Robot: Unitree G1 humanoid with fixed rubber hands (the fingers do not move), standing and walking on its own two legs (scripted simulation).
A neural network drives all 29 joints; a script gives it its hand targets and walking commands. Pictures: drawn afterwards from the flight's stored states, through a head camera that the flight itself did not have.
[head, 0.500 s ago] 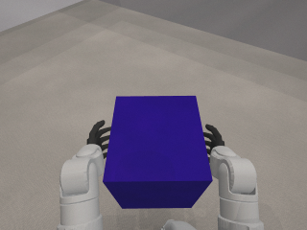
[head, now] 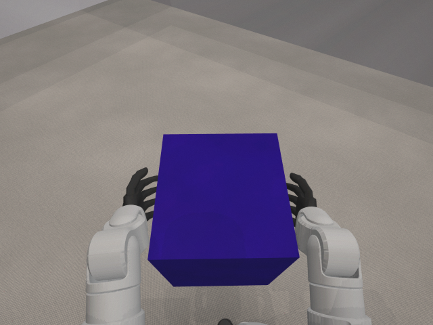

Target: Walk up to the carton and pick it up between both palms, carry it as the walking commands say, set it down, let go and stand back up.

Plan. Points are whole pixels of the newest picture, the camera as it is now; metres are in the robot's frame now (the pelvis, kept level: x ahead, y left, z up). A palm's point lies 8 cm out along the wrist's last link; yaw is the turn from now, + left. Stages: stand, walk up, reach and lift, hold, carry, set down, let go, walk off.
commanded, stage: carry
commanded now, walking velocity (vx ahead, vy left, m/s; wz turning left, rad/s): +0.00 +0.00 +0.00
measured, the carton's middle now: (220, 216) +0.30 -0.01 +0.02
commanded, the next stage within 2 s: none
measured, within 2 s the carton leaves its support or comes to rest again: neither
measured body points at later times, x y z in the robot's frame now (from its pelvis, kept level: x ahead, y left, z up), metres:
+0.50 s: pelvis +0.00 +0.01 +0.00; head -0.02 +0.01 +0.45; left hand +0.29 +0.15 +0.05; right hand +0.27 -0.15 +0.04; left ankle +0.02 +0.13 -0.73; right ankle +0.11 -0.04 -0.73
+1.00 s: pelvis +0.03 +0.05 +0.00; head +0.04 +0.05 +0.45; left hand +0.33 +0.19 +0.03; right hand +0.31 -0.10 +0.03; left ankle +0.02 +0.13 -0.73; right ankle +0.11 -0.04 -0.73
